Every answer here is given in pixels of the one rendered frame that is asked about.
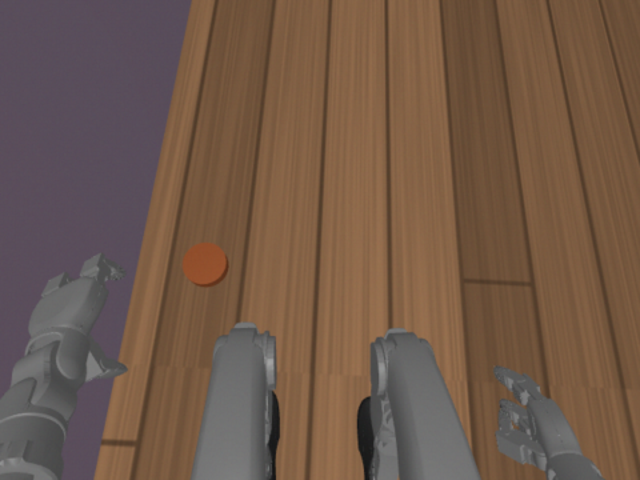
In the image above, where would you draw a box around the right robot hand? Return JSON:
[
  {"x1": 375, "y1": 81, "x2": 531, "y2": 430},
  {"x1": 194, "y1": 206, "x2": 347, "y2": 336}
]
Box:
[{"x1": 493, "y1": 366, "x2": 583, "y2": 473}]

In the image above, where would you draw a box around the right robot arm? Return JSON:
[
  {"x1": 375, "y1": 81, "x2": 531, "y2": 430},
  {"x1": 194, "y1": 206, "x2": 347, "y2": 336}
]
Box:
[{"x1": 546, "y1": 453, "x2": 605, "y2": 480}]

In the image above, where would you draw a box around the tin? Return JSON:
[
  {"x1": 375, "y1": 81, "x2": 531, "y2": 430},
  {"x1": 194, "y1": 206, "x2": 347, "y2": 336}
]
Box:
[{"x1": 182, "y1": 242, "x2": 229, "y2": 287}]

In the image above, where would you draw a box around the right robot foot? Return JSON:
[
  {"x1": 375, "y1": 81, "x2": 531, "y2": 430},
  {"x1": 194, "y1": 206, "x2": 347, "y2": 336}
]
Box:
[{"x1": 357, "y1": 396, "x2": 374, "y2": 480}]

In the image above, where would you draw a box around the left robot arm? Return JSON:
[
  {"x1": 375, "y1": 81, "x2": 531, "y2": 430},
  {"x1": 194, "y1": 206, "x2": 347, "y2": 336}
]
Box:
[{"x1": 0, "y1": 327, "x2": 90, "y2": 480}]

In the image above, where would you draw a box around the left robot hand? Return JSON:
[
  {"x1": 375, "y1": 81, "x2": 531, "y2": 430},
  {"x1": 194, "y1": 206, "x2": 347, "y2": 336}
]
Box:
[{"x1": 28, "y1": 252, "x2": 128, "y2": 382}]

